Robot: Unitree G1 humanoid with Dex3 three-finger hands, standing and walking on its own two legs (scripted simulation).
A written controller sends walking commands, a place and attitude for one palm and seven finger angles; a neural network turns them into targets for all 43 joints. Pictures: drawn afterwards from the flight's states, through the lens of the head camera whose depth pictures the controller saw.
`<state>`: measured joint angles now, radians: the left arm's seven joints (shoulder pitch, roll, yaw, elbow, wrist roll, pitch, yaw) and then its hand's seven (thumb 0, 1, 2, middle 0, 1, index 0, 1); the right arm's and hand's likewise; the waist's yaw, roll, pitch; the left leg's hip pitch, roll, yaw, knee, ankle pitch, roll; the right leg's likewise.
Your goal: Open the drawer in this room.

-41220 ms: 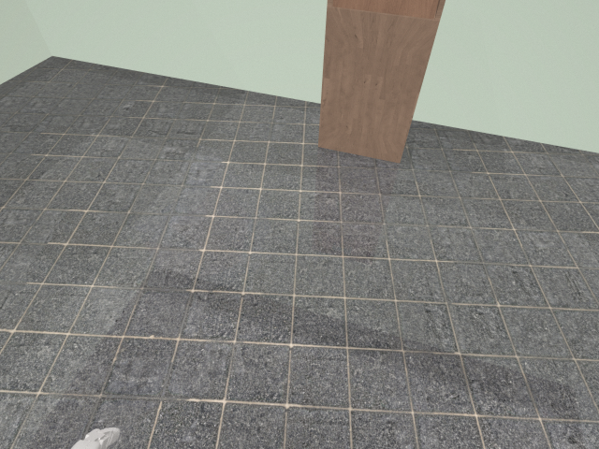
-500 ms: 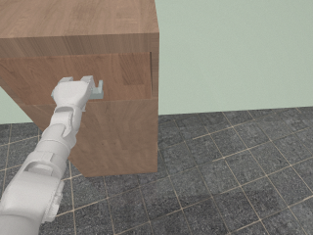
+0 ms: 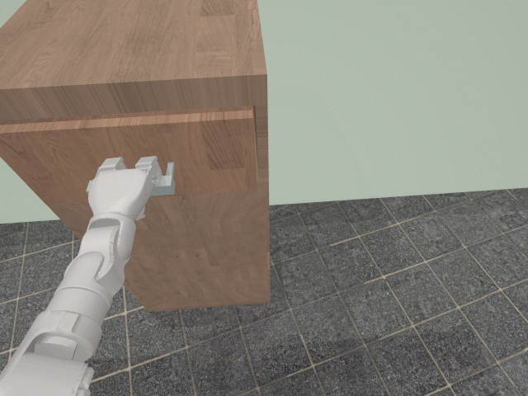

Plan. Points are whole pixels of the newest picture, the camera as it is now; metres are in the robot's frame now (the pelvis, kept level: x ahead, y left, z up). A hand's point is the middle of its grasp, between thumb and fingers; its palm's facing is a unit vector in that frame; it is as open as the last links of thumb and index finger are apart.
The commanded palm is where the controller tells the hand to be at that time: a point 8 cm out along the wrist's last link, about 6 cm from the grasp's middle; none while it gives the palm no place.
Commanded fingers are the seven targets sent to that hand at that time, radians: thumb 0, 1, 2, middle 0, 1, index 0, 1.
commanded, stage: pull the drawer open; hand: left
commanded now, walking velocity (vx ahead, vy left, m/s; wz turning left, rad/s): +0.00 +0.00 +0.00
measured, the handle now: (134, 178) +0.46 +0.22 +0.06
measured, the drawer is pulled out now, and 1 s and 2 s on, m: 0.02 0.15 0.26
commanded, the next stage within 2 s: none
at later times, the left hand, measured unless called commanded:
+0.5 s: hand (131, 238) +0.35 +0.21 +0.04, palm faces +0.00 -0.08 -1.00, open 5.5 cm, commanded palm +0.31 +0.21 +0.10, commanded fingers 0.00 0.90 0.90 -0.40 -1.35 -0.40 -1.35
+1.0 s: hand (122, 280) +0.28 +0.21 +0.04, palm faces +0.02 -0.10 -0.99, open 5.6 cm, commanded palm +0.24 +0.21 +0.10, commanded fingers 0.00 0.90 0.90 -0.40 -1.35 -0.40 -1.35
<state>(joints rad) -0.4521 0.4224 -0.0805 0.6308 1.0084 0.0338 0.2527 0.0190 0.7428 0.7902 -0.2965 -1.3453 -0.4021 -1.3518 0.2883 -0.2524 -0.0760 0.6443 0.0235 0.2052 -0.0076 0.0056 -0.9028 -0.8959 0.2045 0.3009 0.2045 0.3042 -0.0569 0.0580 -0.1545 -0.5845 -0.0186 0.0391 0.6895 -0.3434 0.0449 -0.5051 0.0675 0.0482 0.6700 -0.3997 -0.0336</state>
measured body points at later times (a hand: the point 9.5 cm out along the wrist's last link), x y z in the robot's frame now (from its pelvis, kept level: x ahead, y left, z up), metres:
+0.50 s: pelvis +0.01 +0.00 +0.00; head +0.04 -0.03 +0.45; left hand +0.35 +0.21 +0.09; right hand +0.16 -0.25 -0.12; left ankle -0.01 +0.09 -0.72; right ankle -0.05 -0.10 -0.72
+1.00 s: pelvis +0.00 -0.01 +0.00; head +0.02 -0.04 +0.45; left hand +0.28 +0.21 +0.09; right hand +0.18 -0.25 -0.11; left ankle -0.01 +0.09 -0.72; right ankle -0.05 -0.10 -0.72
